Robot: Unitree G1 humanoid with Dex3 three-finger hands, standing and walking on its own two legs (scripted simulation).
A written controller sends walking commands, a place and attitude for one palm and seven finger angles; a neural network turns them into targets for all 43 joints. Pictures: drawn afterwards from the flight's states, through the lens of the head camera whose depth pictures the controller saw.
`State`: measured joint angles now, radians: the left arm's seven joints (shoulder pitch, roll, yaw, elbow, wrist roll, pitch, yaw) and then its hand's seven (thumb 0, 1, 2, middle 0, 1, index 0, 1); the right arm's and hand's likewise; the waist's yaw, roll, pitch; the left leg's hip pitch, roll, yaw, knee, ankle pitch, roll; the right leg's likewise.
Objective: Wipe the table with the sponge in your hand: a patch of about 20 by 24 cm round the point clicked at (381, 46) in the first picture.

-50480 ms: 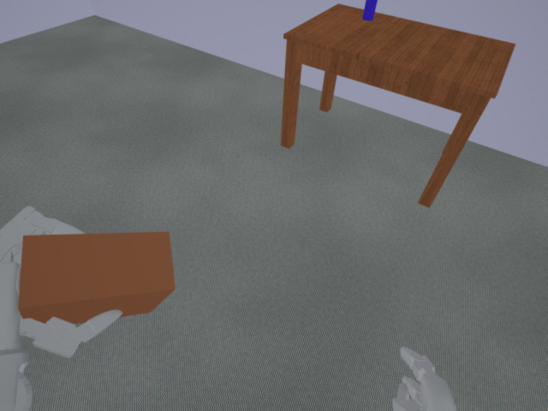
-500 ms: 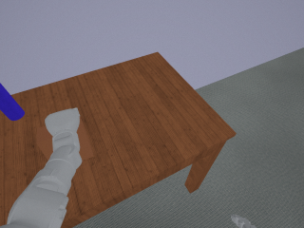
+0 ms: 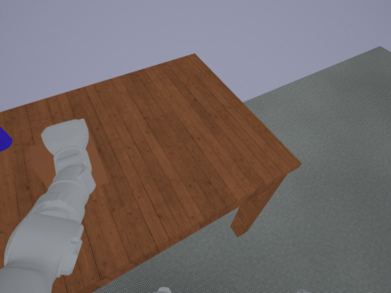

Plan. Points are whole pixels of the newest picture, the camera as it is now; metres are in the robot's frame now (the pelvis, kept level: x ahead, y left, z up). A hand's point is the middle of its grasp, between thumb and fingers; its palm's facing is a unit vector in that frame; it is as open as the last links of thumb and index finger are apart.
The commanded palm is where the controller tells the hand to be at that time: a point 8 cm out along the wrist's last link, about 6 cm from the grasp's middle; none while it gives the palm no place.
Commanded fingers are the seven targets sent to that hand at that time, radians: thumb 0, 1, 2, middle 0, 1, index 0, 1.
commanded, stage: slide back across to the first lane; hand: left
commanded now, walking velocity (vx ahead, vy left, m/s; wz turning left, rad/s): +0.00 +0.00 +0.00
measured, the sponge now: (76, 171) +0.39 +0.30 -0.04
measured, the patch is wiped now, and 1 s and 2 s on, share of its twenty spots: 1.00 1.00 1.00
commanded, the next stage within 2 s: wipe back along the first lane in 0.56 s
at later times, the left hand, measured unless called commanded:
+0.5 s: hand (51, 160) +0.39 +0.34 +0.01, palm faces -0.13 -0.04 -0.99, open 10.7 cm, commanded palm +0.36 +0.33 +0.06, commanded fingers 0.00 0.10 1.30 -1.20 -1.60 -1.20 -1.60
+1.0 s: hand (37, 176) +0.35 +0.35 +0.01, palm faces -0.07 -0.04 -1.00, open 10.8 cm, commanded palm +0.31 +0.33 +0.05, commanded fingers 0.00 0.10 1.30 -1.20 -1.60 -1.20 -1.60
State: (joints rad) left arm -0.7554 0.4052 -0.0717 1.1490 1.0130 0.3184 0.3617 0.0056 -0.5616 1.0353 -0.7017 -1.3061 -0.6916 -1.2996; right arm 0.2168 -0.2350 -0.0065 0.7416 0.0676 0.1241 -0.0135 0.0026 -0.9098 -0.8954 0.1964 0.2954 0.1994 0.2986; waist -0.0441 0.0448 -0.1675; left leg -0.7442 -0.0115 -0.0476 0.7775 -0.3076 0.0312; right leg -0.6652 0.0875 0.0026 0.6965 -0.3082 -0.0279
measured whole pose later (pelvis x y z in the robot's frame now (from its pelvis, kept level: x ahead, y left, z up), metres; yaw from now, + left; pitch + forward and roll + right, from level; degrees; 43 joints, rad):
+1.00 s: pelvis +0.03 +0.02 +0.01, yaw +0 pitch +11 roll -3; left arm -0.31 0.46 0.00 0.73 0.99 0.24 0.31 0.00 -0.53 1.04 -0.65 -1.36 -0.64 -1.35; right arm 0.20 -0.25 -0.02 0.69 0.08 0.16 0.01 0.00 -0.91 -0.90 0.20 0.30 0.20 0.30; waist 0.01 0.05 -0.16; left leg -0.56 -0.02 -0.04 0.71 -0.33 0.05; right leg -0.46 0.07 0.02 0.59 -0.32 -0.01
